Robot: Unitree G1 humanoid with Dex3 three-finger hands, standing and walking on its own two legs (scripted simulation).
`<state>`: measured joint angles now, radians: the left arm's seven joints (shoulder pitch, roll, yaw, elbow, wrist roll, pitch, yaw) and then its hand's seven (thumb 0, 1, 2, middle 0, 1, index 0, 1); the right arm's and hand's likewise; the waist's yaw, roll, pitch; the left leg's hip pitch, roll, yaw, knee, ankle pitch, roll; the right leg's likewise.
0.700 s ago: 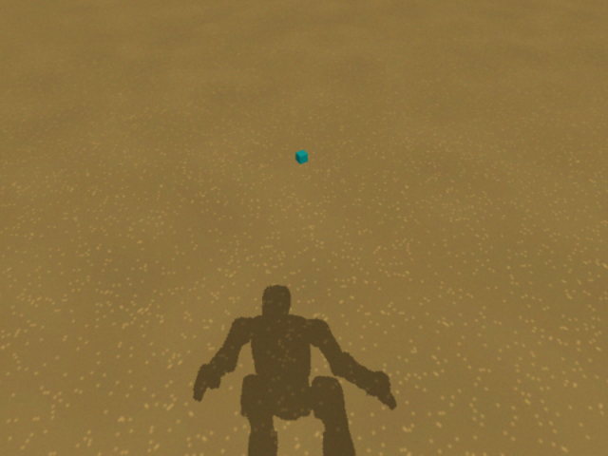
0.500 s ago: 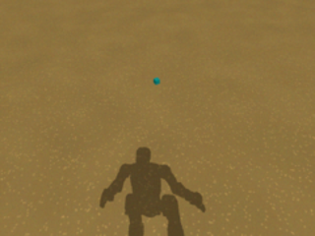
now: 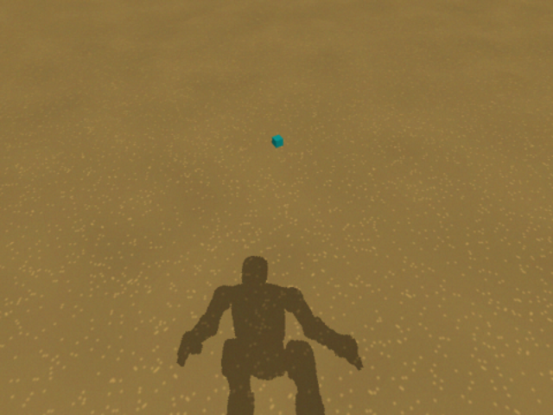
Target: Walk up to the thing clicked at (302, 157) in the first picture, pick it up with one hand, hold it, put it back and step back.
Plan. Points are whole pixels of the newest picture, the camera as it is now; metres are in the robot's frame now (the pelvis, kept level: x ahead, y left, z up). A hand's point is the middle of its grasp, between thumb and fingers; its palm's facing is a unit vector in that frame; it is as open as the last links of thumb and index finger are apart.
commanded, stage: stand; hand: left
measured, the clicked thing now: (277, 141) +1.68 +0.09 -0.76
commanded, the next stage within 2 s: walk up in 0.42 s
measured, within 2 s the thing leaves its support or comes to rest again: neither
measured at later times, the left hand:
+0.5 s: hand out of the picture +0.08 +0.26 -0.15, palm faces -0.01 -0.95 -0.32, open 7.3 cm
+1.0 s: hand (134, 331) +0.28 +0.30 -0.15, palm faces -0.13 -0.94 -0.32, open 7.3 cm
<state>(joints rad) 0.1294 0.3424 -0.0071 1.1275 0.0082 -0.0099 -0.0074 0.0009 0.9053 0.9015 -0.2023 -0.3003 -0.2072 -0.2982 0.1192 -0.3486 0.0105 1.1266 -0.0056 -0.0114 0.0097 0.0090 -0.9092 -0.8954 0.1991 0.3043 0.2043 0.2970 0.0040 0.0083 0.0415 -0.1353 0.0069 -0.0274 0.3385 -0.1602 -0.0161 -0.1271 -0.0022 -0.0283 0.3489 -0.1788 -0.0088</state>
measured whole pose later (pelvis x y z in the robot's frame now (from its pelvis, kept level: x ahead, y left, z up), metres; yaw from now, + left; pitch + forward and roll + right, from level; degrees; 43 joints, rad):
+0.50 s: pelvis +0.01 +0.00 +0.00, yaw -1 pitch -1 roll +0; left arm 0.18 0.36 0.05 1.08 0.03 -0.02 -0.05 0.00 0.90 0.90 -0.20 -0.30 -0.21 -0.30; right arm 0.17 -0.36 -0.03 1.08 -0.03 -0.03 0.04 0.01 -0.91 -0.90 0.20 0.30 0.21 0.30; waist 0.01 0.00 0.00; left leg -0.18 0.01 -0.02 0.46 -0.43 0.03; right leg -0.17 0.01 -0.01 0.46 -0.40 -0.04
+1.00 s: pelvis +0.18 +0.03 -0.01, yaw -5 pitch -3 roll +1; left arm 0.22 0.45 0.06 0.97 0.01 -0.02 -0.10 0.00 0.91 0.90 -0.20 -0.30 -0.20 -0.30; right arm 0.35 -0.39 -0.07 0.98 -0.01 -0.09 0.06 0.01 -0.91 -0.90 0.20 0.30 0.21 0.30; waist -0.03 -0.07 0.03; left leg 0.05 0.00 0.11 0.31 -0.31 0.01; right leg -0.56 -0.08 0.04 0.81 -0.17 0.00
